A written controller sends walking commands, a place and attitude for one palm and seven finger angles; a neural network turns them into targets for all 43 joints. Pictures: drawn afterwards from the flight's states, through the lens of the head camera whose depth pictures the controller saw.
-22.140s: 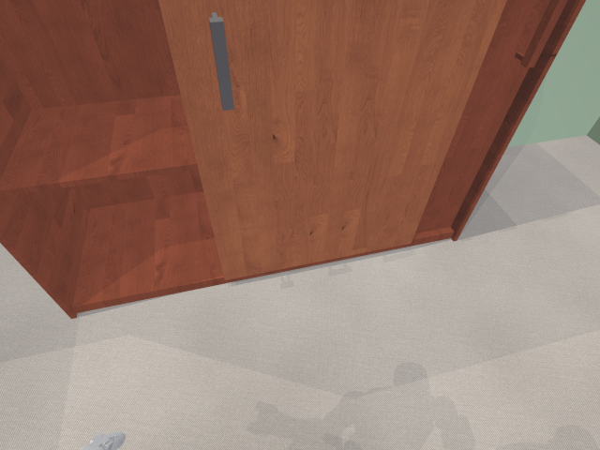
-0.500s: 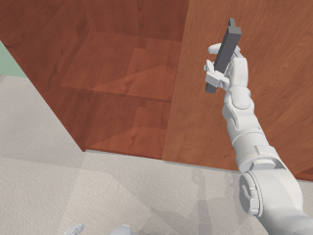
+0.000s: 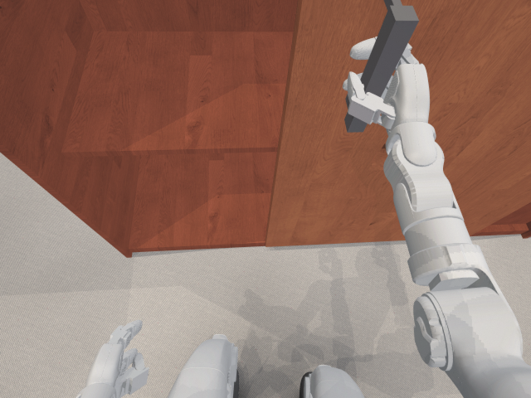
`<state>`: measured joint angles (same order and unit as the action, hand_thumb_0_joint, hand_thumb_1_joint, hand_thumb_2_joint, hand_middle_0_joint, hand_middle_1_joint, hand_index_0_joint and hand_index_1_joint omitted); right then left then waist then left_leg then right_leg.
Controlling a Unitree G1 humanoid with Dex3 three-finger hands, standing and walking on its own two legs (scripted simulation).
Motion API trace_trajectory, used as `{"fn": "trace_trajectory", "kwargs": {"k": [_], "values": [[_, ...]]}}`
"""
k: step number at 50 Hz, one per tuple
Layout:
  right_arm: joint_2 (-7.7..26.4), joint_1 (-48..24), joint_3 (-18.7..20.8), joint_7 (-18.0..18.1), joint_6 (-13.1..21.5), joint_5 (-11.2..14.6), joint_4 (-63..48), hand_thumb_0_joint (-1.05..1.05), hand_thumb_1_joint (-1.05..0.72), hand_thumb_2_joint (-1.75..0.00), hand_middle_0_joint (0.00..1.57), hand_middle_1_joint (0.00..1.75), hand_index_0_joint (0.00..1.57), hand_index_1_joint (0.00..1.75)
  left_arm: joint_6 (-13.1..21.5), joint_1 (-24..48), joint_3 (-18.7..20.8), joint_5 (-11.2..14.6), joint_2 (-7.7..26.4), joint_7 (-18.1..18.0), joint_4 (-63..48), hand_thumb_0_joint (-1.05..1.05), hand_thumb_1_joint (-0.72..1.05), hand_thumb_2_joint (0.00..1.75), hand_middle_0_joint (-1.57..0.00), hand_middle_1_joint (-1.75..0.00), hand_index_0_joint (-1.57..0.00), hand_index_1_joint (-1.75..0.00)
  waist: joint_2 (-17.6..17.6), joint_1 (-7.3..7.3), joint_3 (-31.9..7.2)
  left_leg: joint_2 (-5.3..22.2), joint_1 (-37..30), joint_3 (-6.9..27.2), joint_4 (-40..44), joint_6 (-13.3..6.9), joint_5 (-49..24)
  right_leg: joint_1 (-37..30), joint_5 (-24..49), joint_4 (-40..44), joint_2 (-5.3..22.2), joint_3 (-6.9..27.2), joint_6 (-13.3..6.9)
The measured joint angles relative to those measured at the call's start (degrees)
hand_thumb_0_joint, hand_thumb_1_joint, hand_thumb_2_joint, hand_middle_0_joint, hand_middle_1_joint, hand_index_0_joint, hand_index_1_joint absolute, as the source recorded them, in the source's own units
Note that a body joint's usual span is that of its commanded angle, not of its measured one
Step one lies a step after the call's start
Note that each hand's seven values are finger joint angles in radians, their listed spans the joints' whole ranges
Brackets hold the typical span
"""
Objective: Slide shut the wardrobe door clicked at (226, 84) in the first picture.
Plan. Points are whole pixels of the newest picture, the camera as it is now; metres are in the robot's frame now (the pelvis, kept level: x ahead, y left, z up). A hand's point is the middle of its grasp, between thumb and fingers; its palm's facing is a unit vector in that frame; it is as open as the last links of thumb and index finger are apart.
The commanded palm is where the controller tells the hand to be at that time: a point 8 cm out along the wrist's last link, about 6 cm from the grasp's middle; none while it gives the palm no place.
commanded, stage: step sideways, sliding the door along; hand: right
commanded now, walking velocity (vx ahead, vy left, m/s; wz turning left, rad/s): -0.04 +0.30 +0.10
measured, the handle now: (370, 68) +0.52 -0.13 +0.14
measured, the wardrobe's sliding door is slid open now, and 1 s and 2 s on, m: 0.50 0.31 0.00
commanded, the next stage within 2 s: none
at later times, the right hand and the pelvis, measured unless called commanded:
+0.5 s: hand (307, 99) +0.47 -0.04 +0.13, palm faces +0.28 +0.94 -0.17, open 6.6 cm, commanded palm +0.44 -0.02 +0.14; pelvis +0.08 +0.16 +0.00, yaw -8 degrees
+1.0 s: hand (208, 99) +0.46 +0.09 +0.13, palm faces +0.27 +0.95 -0.15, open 6.5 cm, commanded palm +0.43 +0.11 +0.14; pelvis +0.11 +0.27 +0.00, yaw -3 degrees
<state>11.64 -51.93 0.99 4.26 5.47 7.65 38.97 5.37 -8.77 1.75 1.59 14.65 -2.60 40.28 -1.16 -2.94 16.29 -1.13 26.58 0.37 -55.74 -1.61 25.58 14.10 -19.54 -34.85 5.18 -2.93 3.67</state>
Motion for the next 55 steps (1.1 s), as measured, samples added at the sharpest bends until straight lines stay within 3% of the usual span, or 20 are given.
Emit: {"fn": "trace_trajectory", "kwargs": {"k": [6,9,11,13,15,17,21,23,24,25,28,32,34,36,37,41,48,50,53,55], "values": [[2.2,5.7,-0.1,-0.4,-0.7,-0.4,-5.9,0.0,-0.6,-0.85,0.45,1.4,0.44,1.4,0.8,-0.9,-1.6,0.5,-2.1,0.9,-3.0,0.0,0.9,0.9,-0.2,-0.3,-0.2,-0.3,-1.8,-2.22,0.1,2.8,-4.2,-0.1,17.7,1.4,-13.0,-3.6,-2.1,-0.8,4.9,3.0,4.6],[2.4,9.8,1.8,0.5,-1.0,-1.3,-9.8,-0.01,-0.59,-0.82,0.45,1.4,0.44,1.4,0.6,0.7,-1.8,1.7,-2.4,0.6,-3.0,0.01,0.9,0.9,-0.2,-0.3,-0.2,-0.3,-4.4,-0.24,0.2,1.1,-6.3,-4.2,18.3,0.6,-12.1,-0.5,0.4,-7.4,7.1,5.3,1.3],[1.8,11.8,2.5,1.3,-1.5,-2.0,-12.4,-0.01,-0.6,-0.8,0.45,1.4,0.43,1.4,0.8,2.2,-1.6,1.8,-2.1,-0.4,-2.5,0.01,0.9,0.9,-0.2,-0.3,-0.2,-0.3,-3.7,0.17,-0.4,2.0,-6.1,-4.9,19.3,-0.6,-11.5,2.6,-5.4,-12.0,4.1,5.7,-0.1],[0.8,13.5,2.4,2.4,-1.9,-2.5,-15.4,0.0,-0.62,-0.78,0.45,1.4,0.4,1.4,1.5,3.5,-1.6,1.6,-1.3,-1.1,-2.6,0.01,0.9,0.9,-0.2,-0.3,-0.2,-0.3,-3.1,0.3,-0.6,2.6,-5.8,-5.5,21.0,-1.1,-12.7,3.5,-5.9,-8.3,1.5,3.4,-0.9],[-0.2,14.5,1.7,3.6,-1.9,-2.4,-17.8,0.0,-0.65,-0.77,0.45,1.4,0.36,1.4,1.9,4.3,-1.2,1.3,-0.2,-1.3,-3.3,0.01,0.9,0.9,-0.2,-0.3,-0.2,-0.3,-4.0,0.24,-0.9,1.8,-4.5,-6.7,19.9,-0.9,-14.5,1.7,8.8,0.4,2.1,0.3,-2.0],[-0.6,14.7,0.7,3.3,-1.7,-2.3,-19.0,0.01,-0.68,-0.78,0.45,1.4,0.3,1.4,1.4,4.5,0.0,0.9,-0.7,-0.1,-4.3,0.01,0.9,0.9,-0.2,-0.3,-0.2,-0.3,-2.6,-1.01,-0.4,0.7,-3.2,-4.2,16.0,0.9,-11.5,-0.6,7.1,3.0,3.0,-0.5,0.2],[-1.4,16.3,0.9,2.5,-1.3,-3.0,-21.0,0.02,-0.7,-0.79,0.45,1.4,0.22,1.4,1.3,3.5,0.3,0.2,-1.6,2.9,-6.9,0.01,0.9,0.9,-0.19,-0.3,-0.19,-0.3,-1.5,-3.3,0.3,-0.2,-4.9,-1.5,17.7,1.2,-9.2,-3.4,2.3,3.6,4.8,-0.8,3.0],[-1.0,18.2,1.9,2.3,-0.9,-3.1,-22.0,0.01,-0.68,-0.79,0.45,1.4,0.2,1.4,1.0,3.7,-0.3,0.5,-1.8,3.5,-7.4,0.01,0.9,0.9,-0.19,-0.3,-0.19,-0.3,-2.9,-2.95,0.4,-1.4,-7.1,-3.2,19.8,-0.6,-12.9,-3.2,1.6,0.5,7.1,-0.6,3.5],[-0.8,19.2,2.3,2.4,-0.9,-3.2,-22.8,0.01,-0.68,-0.8,0.45,1.4,0.2,1.4,0.6,4.2,-0.7,0.9,-1.8,3.4,-7.4,0.01,0.9,0.9,-0.2,-0.3,-0.19,-0.3,-3.7,-2.09,0.5,-2.2,-7.9,-4.3,20.3,-2.1,-12.3,-2.0,3.2,-2.0,8.2,-0.4,2.2],[-0.7,20.3,2.6,2.4,-0.9,-3.3,-23.6,0.0,-0.67,-0.8,0.45,1.4,0.19,1.4,0.2,4.8,-0.9,1.1,-1.9,3.2,-7.3,0.01,0.9,0.9,-0.2,-0.3,-0.2,-0.3,-3.8,-1.57,0.3,-2.3,-8.0,-4.8,20.8,-3.2,-11.7,0.0,1.2,-5.8,7.6,0.5,1.3],[-1.1,23.4,3.0,2.8,-0.3,-3.5,-26.4,0.0,-0.67,-0.79,0.45,1.4,0.19,1.4,0.5,6.2,-1.3,1.0,-1.7,2.2,-6.6,0.01,0.9,0.9,-0.2,-0.3,-0.2,-0.3,-2.3,-1.66,-0.8,-1.8,-7.4,-3.9,23.7,-4.7,-12.8,4.7,-9.9,-13.3,1.3,2.4,-0.4],[-2.4,26.5,1.9,4.2,0.9,-3.7,-30.2,0.01,-0.68,-0.8,0.45,1.4,0.2,1.4,0.0,7.4,-1.5,0.6,-1.0,1.8,-7.0,0.01,0.9,0.9,-0.2,-0.3,-0.19,-0.3,-1.5,-1.52,-0.9,-2.7,-7.6,-2.4,28.2,-4.2,-17.6,4.2,-4.6,-2.7,-2.5,-1.3,-1.0],[-2.8,27.7,0.6,4.3,1.7,-3.5,-31.4,0.03,-0.68,-0.81,0.45,1.4,0.21,1.4,-1.1,6.9,-1.3,0.4,-0.8,2.0,-7.5,0.01,0.9,0.9,-0.2,-0.3,-0.19,-0.3,-1.9,-1.47,-2.0,-4.6,-7.0,-2.4,27.4,-3.1,-17.9,1.7,9.0,4.5,-1.2,-3.1,-2.8],[-2.7,27.6,-0.9,3.7,2.4,-3.4,-31.8,0.04,-0.69,-0.81,0.45,1.4,0.22,1.4,-1.7,6.2,-0.4,0.0,-1.5,2.7,-7.7,0.01,0.9,0.9,-0.2,-0.3,-0.19,-0.3,-0.7,-1.96,-2.0,-5.2,-4.7,-1.2,19.5,0.7,-11.6,-0.6,8.4,6.1,-0.4,-3.6,-2.8],[-2.9,27.4,-1.3,3.4,2.3,-3.9,-32.0,0.04,-0.7,-0.81,0.45,1.4,0.22,1.4,-1.6,5.9,0.0,-0.4,-1.8,3.2,-7.7,0.01,0.9,0.9,-0.2,-0.3,-0.19,-0.3,0.1,-2.41,-1.4,-4.8,-3.7,-0.3,14.9,1.3,-6.9,-1.7,5.9,6.2,-0.3,-3.9,-2.2],[-4.4,28.7,-1.8,3.3,2.2,-5.6,-33.2,0.04,-0.71,-0.8,0.45,1.4,0.23,1.4,0.1,4.7,-0.5,-1.5,-2.2,4.3,-8.0,0.01,0.9,0.9,-0.19,-0.3,-0.19,-0.3,-0.9,-3.64,0.3,-2.0,-2.3,0.0,7.6,1.7,-3.3,-5.0,3.8,7.5,2.1,-4.0,0.5],[-2.9,33.5,0.3,2.9,1.6,-5.0,-36.9,0.03,-0.67,-0.8,0.45,1.4,0.24,1.4,1.1,3.5,-2.7,-1.1,-5.2,4.4,-8.6,0.01,0.9,0.9,-0.2,-0.3,-0.2,-0.3,-2.9,-5.19,-0.2,1.5,-8.8,-1.6,20.8,2.3,-14.7,-6.7,1.6,4.1,8.4,-4.4,4.8],[-2.8,34.5,1.6,3.5,1.5,-4.8,-37.8,0.02,-0.66,-0.81,0.45,1.4,0.24,1.4,0.9,4.9,-3.1,-0.4,-4.9,4.2,-7.8,0.01,0.9,0.9,-0.2,-0.3,-0.2,-0.3,-4.6,-3.82,0.0,-0.3,-9.6,-3.5,21.5,0.6,-12.3,-4.0,1.2,-1.1,10.5,-2.6,2.0],[-3.5,36.7,2.5,4.4,1.2,-4.2,-39.5,0.02,-0.67,-0.81,0.45,1.4,0.24,1.4,0.8,7.1,-2.8,-0.2,-3.7,2.7,-6.4,0.01,0.9,0.9,-0.2,-0.3,-0.2,-0.3,-3.4,-2.58,-1.1,0.4,-7.2,-2.9,22.3,-0.9,-12.8,2.8,-10.4,-12.9,4.1,2.0,-0.4],[-4.3,37.9,2.2,5.4,1.0,-3.7,-40.9,0.02,-0.68,-0.8,0.45,1.4,0.24,1.4,1.3,8.0,-2.4,-0.3,-2.6,1.9,-5.9,0.01,0.9,0.9,-0.2,-0.3,-0.2,-0.3,-2.1,-1.72,-1.5,0.9,-6.7,-2.1,24.9,-0.7,-15.3,4.6,-12.9,-12.2,-0.1,1.9,-0.9]]}}
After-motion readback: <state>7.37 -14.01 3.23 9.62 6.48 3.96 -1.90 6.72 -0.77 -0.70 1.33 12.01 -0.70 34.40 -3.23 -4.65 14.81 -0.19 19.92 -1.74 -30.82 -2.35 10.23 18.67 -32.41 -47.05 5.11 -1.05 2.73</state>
